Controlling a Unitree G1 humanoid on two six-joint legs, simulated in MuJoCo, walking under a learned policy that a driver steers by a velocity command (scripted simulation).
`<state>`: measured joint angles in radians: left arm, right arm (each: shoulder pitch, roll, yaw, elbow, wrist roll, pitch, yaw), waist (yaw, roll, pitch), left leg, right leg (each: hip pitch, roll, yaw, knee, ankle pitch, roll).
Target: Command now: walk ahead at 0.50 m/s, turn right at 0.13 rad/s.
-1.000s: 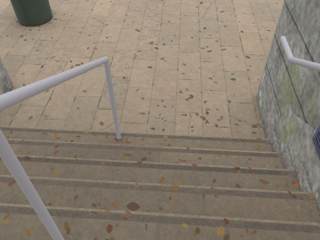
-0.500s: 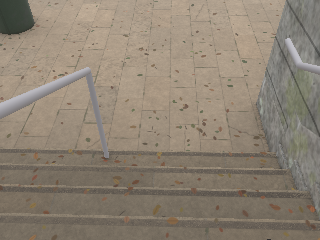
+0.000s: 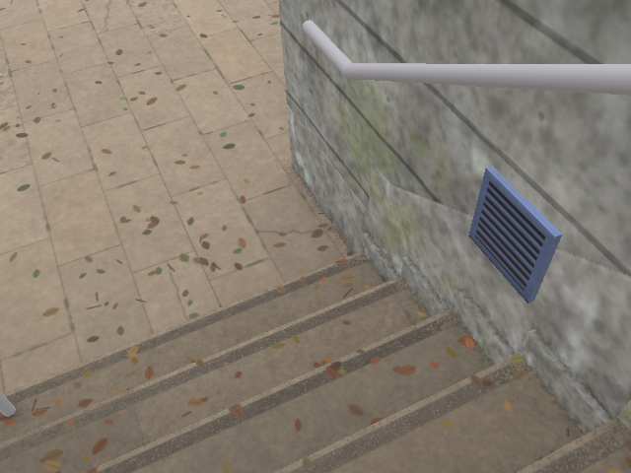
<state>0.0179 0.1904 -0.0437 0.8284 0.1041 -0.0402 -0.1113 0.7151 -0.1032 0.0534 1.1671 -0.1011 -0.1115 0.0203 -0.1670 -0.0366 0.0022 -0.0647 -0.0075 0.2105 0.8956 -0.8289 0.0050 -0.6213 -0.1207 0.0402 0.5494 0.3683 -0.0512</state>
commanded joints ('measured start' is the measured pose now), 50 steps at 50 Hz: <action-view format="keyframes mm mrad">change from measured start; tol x64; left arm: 1 -212 43 1 -86 17 -5 7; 7 781 243 122 248 29 -16 35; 50 -31 12 24 -109 -8 -17 57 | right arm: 1 65 -177 -50 1 24 11 -28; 28 -734 -143 -66 -309 -20 50 45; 34 186 -445 -210 18 8 21 19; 50 -118 -124 -52 -242 14 14 -50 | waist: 1 -23 52 213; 6 253 -254 -573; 50 21 63 21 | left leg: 1 -8 239 -315 -187 754 204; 7 -842 43 -245 1124 -34 -7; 19 -657 229 -410 -217 1346 77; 27 -549 157 -234 -431 1051 87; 34 999 358 -485 -227 2230 434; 40 -479 278 -387 -490 1363 352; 50 -477 89 -602 -55 421 233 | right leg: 1 3 27 -66 -205 -161 7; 6 1578 -298 84 213 832 -356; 13 256 -205 -76 -281 -53 -224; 28 492 -254 -109 133 -658 -49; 34 -327 84 -161 1513 -1298 159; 50 -17 43 26 -73 142 84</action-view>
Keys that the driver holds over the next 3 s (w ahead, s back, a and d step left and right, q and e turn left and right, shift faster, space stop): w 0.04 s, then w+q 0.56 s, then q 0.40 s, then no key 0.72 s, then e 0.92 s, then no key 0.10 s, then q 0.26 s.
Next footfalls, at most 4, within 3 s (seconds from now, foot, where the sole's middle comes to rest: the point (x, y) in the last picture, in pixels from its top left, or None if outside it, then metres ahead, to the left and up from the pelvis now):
0.10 right None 0.22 -0.13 -0.85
0.62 left None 0.48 0.17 -1.02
1.14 right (294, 435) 0.77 0.00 -1.18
1.88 left None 0.49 0.13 -1.02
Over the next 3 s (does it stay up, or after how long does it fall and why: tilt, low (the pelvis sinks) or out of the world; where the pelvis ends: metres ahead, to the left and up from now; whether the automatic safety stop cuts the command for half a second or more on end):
stays up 0.47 0.00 -0.25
